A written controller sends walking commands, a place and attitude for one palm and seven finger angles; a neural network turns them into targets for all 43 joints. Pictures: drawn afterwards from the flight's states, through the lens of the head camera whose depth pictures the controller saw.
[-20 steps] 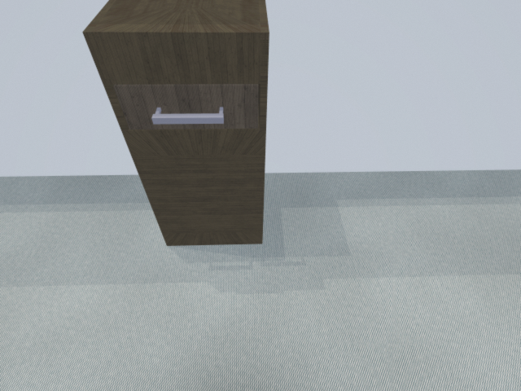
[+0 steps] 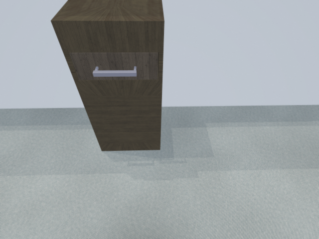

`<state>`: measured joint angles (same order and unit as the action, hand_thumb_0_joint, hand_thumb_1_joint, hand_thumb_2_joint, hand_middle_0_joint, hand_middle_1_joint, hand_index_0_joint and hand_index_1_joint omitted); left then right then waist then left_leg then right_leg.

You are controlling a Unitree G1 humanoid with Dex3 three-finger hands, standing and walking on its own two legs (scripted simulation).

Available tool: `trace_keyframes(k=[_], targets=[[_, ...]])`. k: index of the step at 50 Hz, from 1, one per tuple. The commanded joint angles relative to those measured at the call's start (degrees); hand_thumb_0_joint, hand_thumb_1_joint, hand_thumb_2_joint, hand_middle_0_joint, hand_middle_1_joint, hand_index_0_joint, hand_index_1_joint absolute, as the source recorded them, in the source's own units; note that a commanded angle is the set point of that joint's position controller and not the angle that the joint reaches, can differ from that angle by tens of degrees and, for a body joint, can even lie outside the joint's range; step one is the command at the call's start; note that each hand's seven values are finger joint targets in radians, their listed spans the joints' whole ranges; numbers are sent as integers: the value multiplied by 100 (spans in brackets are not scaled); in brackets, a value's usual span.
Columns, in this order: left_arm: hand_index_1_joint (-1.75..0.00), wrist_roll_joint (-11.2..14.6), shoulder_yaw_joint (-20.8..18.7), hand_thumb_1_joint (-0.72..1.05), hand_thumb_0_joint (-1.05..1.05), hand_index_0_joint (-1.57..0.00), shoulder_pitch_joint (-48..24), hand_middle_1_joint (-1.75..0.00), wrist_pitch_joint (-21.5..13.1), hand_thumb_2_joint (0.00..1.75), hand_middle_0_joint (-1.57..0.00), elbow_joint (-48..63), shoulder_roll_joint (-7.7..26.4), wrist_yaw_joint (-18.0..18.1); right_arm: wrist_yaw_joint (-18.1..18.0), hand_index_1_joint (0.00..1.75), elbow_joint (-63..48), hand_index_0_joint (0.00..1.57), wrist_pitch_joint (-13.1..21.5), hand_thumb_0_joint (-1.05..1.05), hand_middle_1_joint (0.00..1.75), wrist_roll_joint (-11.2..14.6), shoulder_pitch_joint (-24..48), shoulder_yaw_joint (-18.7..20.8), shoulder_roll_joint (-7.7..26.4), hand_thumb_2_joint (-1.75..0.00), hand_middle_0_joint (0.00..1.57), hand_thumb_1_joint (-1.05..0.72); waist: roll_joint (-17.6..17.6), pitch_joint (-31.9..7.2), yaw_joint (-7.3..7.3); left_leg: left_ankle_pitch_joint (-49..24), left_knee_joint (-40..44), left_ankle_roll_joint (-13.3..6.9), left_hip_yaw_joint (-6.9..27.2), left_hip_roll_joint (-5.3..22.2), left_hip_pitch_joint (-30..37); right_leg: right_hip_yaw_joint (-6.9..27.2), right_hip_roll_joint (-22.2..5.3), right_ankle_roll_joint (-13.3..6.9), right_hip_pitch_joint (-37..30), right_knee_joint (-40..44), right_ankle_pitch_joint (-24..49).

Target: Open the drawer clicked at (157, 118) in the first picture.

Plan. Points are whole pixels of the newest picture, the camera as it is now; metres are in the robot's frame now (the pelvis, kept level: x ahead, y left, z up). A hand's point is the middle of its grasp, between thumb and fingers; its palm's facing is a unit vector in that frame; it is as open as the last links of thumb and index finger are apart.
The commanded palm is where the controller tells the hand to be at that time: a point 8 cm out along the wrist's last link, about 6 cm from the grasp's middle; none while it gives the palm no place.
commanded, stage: look at it before walking up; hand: left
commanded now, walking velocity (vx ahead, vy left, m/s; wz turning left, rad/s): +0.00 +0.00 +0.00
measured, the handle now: (115, 70) +0.80 +0.25 -0.04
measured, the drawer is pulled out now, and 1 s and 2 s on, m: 0.00 0.00 0.00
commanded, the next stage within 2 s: take the last steps up to it in 0.44 s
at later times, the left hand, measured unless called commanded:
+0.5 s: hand out of the picture -0.02 +0.17 -0.17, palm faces +0.04 -0.98 -0.21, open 7.4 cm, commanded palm none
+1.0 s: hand out of the picture +0.06 +0.17 -0.18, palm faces +0.07 -0.98 -0.16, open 7.4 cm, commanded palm none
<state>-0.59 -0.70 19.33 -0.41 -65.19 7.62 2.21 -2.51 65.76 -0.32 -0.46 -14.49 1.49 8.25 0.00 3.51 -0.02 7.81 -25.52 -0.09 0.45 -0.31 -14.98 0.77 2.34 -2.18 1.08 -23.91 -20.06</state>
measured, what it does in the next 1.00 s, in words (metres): lifts its right foot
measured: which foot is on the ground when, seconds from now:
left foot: down 0.00-1.00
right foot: down 0.00-0.84, up 0.86-1.00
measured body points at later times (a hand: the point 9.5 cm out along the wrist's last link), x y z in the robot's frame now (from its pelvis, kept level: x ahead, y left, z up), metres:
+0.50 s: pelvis +0.00 -0.01 +0.00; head +0.01 -0.01 +0.45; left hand -0.02 +0.22 -0.16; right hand +0.01 -0.24 -0.16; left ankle +0.07 +0.12 -0.74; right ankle -0.08 -0.10 -0.74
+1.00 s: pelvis +0.07 +0.00 +0.00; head +0.10 +0.00 +0.45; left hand +0.05 +0.22 -0.16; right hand +0.02 -0.20 -0.16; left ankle +0.07 +0.12 -0.74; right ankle +0.04 -0.10 -0.68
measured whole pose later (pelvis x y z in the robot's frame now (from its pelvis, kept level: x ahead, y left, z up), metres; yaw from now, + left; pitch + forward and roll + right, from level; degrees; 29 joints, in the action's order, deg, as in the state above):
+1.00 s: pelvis +0.07 +0.00 +0.00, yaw +1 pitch -1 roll +2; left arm -1.4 -3.2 18.1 0.1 -62.2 7.5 -0.4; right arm -2.0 64.7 3.4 -1.6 -22.7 2.3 5.7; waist 1.3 3.7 0.8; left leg 15.6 -27.8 -1.1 -5.4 0.4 -11.6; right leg -3.4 -3.1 -2.4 23.8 -59.0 -23.6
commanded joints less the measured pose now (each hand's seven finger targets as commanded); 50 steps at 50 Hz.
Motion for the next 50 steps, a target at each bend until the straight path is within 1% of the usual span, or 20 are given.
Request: trace_keyframes(k=[1,9,21,28,29,30,32,33,35,38,39,40,41,42,43,44,45,46,48,50], targets=[[-30,20,-88,90,0,-20,533,-30,-52,90,-20,76,607,52,-16,30,-120,20,44,0,30,-28,-286,70,581,-90,20,-90,-2,280,34,-434,268,-233,484,530,694,411,-664,-97,1192,695,808],[-30,21,-98,90,0,-20,435,-30,-54,90,-20,97,661,40,-18,30,-135,20,52,0,30,-28,-203,76,669,-90,20,-90,-27,286,29,-424,301,-226,496,533,704,437,-660,-99,1191,702,809],[-30,20,-130,90,0,-20,374,-30,-67,90,-20,126,747,54,-25,30,-137,20,70,0,30,-23,-158,73,710,-90,20,-90,81,135,13,-826,181,-233,422,555,763,405,-704,-54,979,666,1428],[-30,22,-125,90,0,-20,289,-30,-59,90,-20,131,790,38,-22,30,-128,20,68,0,30,-31,-129,65,768,-90,20,-90,-18,147,29,-679,267,-212,450,567,778,423,-677,-83,1005,683,1183],[-30,31,-83,90,0,-20,389,-30,-38,90,-20,73,571,44,-11,30,-82,20,47,0,30,-38,-213,17,544,-90,20,-90,-51,160,28,-457,236,-185,413,530,735,392,-687,-52,996,727,914],[-30,22,-75,90,0,-20,491,-30,-25,90,-20,19,508,46,0,30,-52,20,22,0,30,-53,-295,10,484,-90,20,-90,48,194,25,-112,151,-178,378,474,671,402,-678,-67,999,752,483],[-30,0,-138,90,0,-20,560,-30,16,90,-20,21,620,-1,51,30,-87,20,-12,0,30,-93,-290,54,464,-90,20,-90,218,499,-18,937,-134,-143,192,277,161,590,-798,-229,1103,958,-851],[-30,-14,-165,90,0,-20,563,-30,22,90,-20,48,687,-18,82,30,-149,20,-23,0,30,-104,-235,62,451,-90,20,-90,499,745,-42,1139,-487,-115,23,158,-184,815,-978,-360,1179,1165,-1352],[-30,-48,-214,90,0,-20,595,-30,-7,90,-20,105,762,-38,128,30,-300,20,0,0,30,-122,-148,100,416,-90,20,-90,794,995,-83,1239,-1135,-85,-252,131,-698,1203,-1401,-636,1144,1329,-1564],[-30,-67,-288,90,0,-20,651,-30,-115,90,-20,158,762,-65,146,30,-450,20,112,0,30,-97,-89,134,362,-90,20,-90,489,1072,-34,1254,-1220,-100,-465,289,-844,1043,-1574,-827,843,804,282],[-30,-68,-303,90,0,-20,623,-30,-129,90,-20,178,765,-70,135,30,-394,20,153,0,30,-90,-385,137,348,-90,20,-90,347,873,112,1064,-818,-164,-539,300,-400,755,-1464,-759,839,341,945],[-30,-64,-311,90,0,-20,608,-30,-138,90,-20,191,701,-87,117,30,-235,20,203,0,30,-105,-922,172,406,-90,20,-90,20,563,298,561,-516,-328,-499,267,556,258,-1113,-575,1200,-458,1648],[-30,-33,-308,90,0,-20,556,-30,-145,90,-20,282,622,-111,95,30,6,20,263,0,30,-148,-1600,226,627,-90,20,-90,-720,306,500,75,-91,-730,456,808,1443,-301,-556,-308,1906,-1808,1622],[-30,16,-267,90,0,-20,315,-30,-195,90,-20,489,418,-125,40,30,192,20,296,0,30,-194,-2293,302,931,-90,20,-90,-1853,50,672,-114,707,-1407,2310,1894,2074,-784,-12,-81,3009,-3502,-487],[-30,-14,-254,90,0,-20,-281,-30,-235,90,-20,711,468,-116,3,30,220,20,273,0,30,-171,-2499,264,919,-90,20,-90,-1350,213,752,61,1183,-1686,2920,2379,1737,-297,-226,-161,3498,-4468,-1318],[-30,-30,-259,90,0,-20,-539,-30,-239,90,-20,813,392,-126,4,30,142,20,282,0,30,-149,-2222,255,806,-90,20,-90,-656,593,610,565,1277,-1668,2753,2432,1134,-22,-552,-182,3711,-4705,-1042],[-30,-46,-252,90,0,-20,-600,-30,-240,90,-20,855,372,-172,18,30,6,20,332,0,30,-144,-1863,227,627,-90,20,-90,-139,649,420,990,1402,-1525,2488,2324,681,134,-755,-173,3636,-4521,-787],[-30,-64,-274,90,0,-20,-479,-30,-207,90,-20,858,274,-226,13,30,-98,20,377,0,30,-146,-1554,218,651,-90,20,-90,-205,533,245,1313,1507,-1306,1980,2110,278,126,-869,-115,3311,-4207,-588],[-30,-61,-287,90,0,-20,-211,-30,-124,90,-20,849,153,-293,11,30,-183,20,428,0,30,-132,-1125,209,619,-90,20,-90,-747,377,2,1384,1617,-1096,1213,1687,-159,-106,-890,-5,2761,-3361,-183],[-30,-65,-270,90,0,-20,-219,-30,-119,90,-20,869,110,-329,27,30,-200,20,418,0,30,-135,-1031,209,632,-90,20,-90,-785,221,-26,1348,1517,-974,723,1415,-306,-446,-753,94,2186,-2342,-26]])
